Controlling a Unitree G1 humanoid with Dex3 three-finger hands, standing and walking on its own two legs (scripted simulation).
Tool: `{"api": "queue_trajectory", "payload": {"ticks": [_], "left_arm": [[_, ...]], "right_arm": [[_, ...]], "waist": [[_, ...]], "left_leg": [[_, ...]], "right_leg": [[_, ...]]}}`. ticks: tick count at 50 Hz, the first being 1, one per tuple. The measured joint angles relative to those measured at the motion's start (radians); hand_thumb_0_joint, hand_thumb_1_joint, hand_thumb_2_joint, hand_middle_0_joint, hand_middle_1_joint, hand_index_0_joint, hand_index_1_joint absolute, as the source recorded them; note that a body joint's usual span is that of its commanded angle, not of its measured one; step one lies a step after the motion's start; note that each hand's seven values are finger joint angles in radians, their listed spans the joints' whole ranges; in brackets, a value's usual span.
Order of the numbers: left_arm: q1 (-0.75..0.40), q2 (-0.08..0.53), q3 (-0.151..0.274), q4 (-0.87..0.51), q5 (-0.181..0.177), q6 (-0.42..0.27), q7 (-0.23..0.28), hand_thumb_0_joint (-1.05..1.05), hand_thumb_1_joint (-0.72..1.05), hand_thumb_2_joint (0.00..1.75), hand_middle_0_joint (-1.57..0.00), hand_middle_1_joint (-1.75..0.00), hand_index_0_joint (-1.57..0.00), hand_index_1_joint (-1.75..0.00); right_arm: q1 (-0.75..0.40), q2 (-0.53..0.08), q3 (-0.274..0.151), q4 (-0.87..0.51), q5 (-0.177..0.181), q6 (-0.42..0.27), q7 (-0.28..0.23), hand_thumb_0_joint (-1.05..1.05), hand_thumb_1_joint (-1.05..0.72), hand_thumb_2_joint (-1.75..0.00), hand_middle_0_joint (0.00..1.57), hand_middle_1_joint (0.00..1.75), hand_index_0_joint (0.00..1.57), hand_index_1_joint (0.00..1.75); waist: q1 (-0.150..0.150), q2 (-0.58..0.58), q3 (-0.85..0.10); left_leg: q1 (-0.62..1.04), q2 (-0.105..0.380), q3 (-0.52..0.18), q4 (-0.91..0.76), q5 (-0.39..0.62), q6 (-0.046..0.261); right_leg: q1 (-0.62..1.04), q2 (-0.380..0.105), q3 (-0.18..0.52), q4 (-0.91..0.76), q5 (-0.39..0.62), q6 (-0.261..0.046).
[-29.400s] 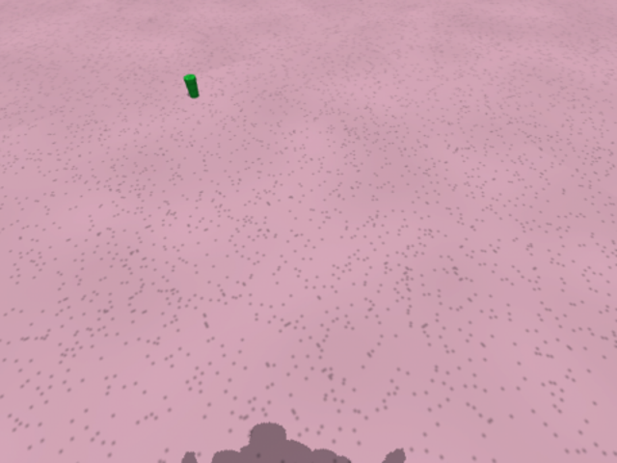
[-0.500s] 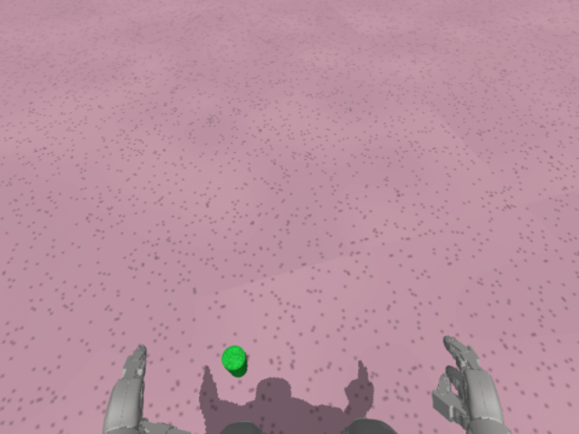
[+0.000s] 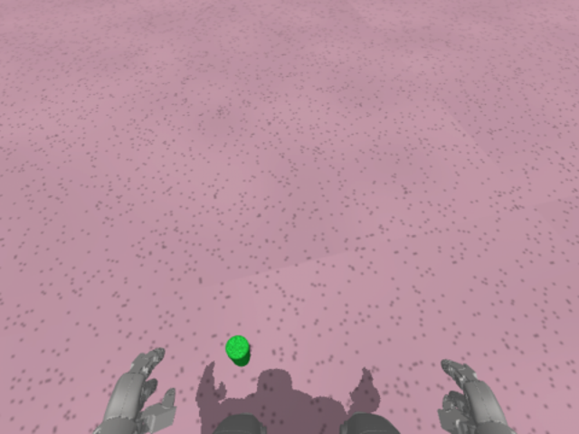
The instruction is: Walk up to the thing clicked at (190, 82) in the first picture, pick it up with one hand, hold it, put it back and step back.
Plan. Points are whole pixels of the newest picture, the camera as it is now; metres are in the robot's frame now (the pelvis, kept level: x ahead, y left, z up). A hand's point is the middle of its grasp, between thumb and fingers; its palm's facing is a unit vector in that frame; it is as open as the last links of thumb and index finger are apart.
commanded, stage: stand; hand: left
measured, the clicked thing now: (239, 352) +0.40 +0.19 -0.67
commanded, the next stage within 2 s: none
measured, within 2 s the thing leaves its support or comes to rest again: neither
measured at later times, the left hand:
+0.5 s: hand out of the picture +0.05 +0.26 -0.12, palm faces +0.00 -0.94 -0.35, open 7.4 cm
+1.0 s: hand out of the picture +0.05 +0.25 -0.11, palm faces +0.00 -0.94 -0.35, open 7.3 cm
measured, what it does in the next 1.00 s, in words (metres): stands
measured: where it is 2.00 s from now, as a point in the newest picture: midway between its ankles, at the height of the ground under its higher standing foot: outside the picture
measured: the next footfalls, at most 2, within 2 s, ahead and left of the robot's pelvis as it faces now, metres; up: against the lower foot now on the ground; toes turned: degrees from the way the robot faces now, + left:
none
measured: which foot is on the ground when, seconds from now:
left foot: down 0.00-1.00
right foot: down 0.00-1.00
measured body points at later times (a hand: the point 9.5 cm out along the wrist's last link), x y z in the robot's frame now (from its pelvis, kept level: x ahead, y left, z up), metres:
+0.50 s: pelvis +0.00 +0.01 +0.04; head +0.00 +0.01 +0.49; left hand +0.05 +0.30 -0.09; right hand +0.07 -0.27 -0.10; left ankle +0.01 +0.13 -0.70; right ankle +0.01 -0.12 -0.70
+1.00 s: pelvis +0.00 +0.00 +0.05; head +0.00 -0.01 +0.50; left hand +0.05 +0.30 -0.08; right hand +0.07 -0.29 -0.10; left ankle +0.01 +0.13 -0.70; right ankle +0.01 -0.13 -0.70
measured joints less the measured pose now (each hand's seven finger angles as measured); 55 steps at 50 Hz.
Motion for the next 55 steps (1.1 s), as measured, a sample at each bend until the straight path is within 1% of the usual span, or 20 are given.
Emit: {"api": "queue_trajectory", "payload": {"ticks": [2, 4, 9, 14, 22, 28, 35, 44, 55], "left_arm": [[-0.025, 0.018, 0.010, 0.103, -0.004, -0.027, -0.014, 0.00, 0.76, 0.86, -0.20, -0.30, -0.21, -0.30], [-0.035, 0.032, 0.020, 0.187, -0.008, -0.045, -0.019, 0.00, 0.80, 0.87, -0.21, -0.30, -0.21, -0.30], [-0.042, 0.049, 0.034, 0.354, -0.018, -0.069, -0.018, 0.01, 0.87, 0.89, -0.20, -0.30, -0.21, -0.30], [-0.051, 0.050, 0.033, 0.475, -0.026, -0.073, -0.016, 0.01, 0.89, 0.89, -0.20, -0.30, -0.21, -0.30], [-0.079, 0.042, 0.020, 0.616, -0.034, -0.074, -0.017, 0.01, 0.90, 0.89, -0.20, -0.30, -0.21, -0.30], [-0.101, 0.040, 0.018, 0.678, -0.034, -0.079, -0.022, 0.00, 0.90, 0.89, -0.20, -0.30, -0.21, -0.30], [-0.116, 0.039, 0.020, 0.720, -0.035, -0.086, -0.024, 0.00, 0.90, 0.89, -0.20, -0.30, -0.21, -0.30], [-0.136, 0.040, 0.023, 0.745, -0.037, -0.086, -0.026, 0.00, 0.90, 0.89, -0.20, -0.30, -0.21, -0.30], [-0.154, 0.042, 0.022, 0.752, -0.039, -0.088, -0.031, 0.00, 0.90, 0.89, -0.20, -0.30, -0.21, -0.30]], "right_arm": [[-0.004, -0.012, -0.016, 0.044, 0.009, 0.015, 0.025, 0.01, -0.90, -0.90, 0.21, 0.30, 0.21, 0.30], [0.004, -0.024, -0.030, 0.079, 0.013, 0.020, 0.038, 0.01, -0.90, -0.90, 0.21, 0.30, 0.21, 0.30], [0.028, -0.050, -0.049, 0.160, 0.015, 0.028, 0.047, 0.01, -0.91, -0.90, 0.21, 0.30, 0.20, 0.30], [0.036, -0.056, -0.045, 0.234, 0.023, 0.036, 0.046, 0.01, -0.91, -0.90, 0.21, 0.30, 0.20, 0.30], [0.010, -0.042, -0.027, 0.327, 0.038, 0.040, 0.046, 0.01, -0.91, -0.90, 0.21, 0.30, 0.20, 0.30], [-0.015, -0.038, -0.024, 0.366, 0.041, 0.043, 0.049, 0.00, -0.91, -0.90, 0.21, 0.30, 0.20, 0.30], [-0.031, -0.047, -0.025, 0.395, 0.044, 0.040, 0.051, 0.00, -0.91, -0.90, 0.21, 0.30, 0.20, 0.30], [-0.038, -0.064, -0.022, 0.415, 0.046, 0.040, 0.050, 0.00, -0.91, -0.90, 0.21, 0.30, 0.20, 0.30], [-0.044, -0.070, -0.016, 0.424, 0.049, 0.042, 0.053, 0.00, -0.91, -0.90, 0.21, 0.30, 0.20, 0.30]], "waist": [[0.001, -0.008, 0.011], [-0.001, -0.014, 0.017], [-0.002, -0.012, 0.031], [0.001, -0.005, 0.046], [0.006, 0.004, 0.059], [0.008, 0.011, 0.057], [0.008, 0.018, 0.056], [0.005, 0.021, 0.058], [0.000, 0.022, 0.061]], "left_leg": [[0.033, -0.006, 0.004, -0.034, 0.015, 0.001], [0.066, -0.010, 0.006, -0.070, 0.029, 0.003], [0.144, -0.013, 0.009, -0.157, 0.065, 0.009], [0.219, -0.017, 0.010, -0.255, 0.110, 0.012], [0.320, -0.025, 0.011, -0.398, 0.185, 0.014], [0.354, -0.026, 0.008, -0.463, 0.224, 0.012], [0.372, -0.022, 0.005, -0.504, 0.249, 0.008], [0.380, -0.015, 0.003, -0.530, 0.264, 0.001], [0.384, 0.000, 0.005, -0.542, 0.268, -0.010]], "right_leg": [[0.029, -0.006, 0.003, -0.025, 0.010, 0.003], [0.060, -0.009, 0.004, -0.057, 0.022, 0.007], [0.141, -0.010, 0.004, -0.150, 0.062, 0.015], [0.219, -0.012, 0.001, -0.253, 0.111, 0.021], [0.316, -0.017, -0.001, -0.387, 0.180, 0.027], [0.349, -0.016, -0.005, -0.446, 0.214, 0.026], [0.368, -0.010, -0.010, -0.487, 0.238, 0.023], [0.372, -0.003, -0.012, -0.506, 0.249, 0.016], [0.374, 0.012, -0.010, -0.520, 0.255, 0.006]]}}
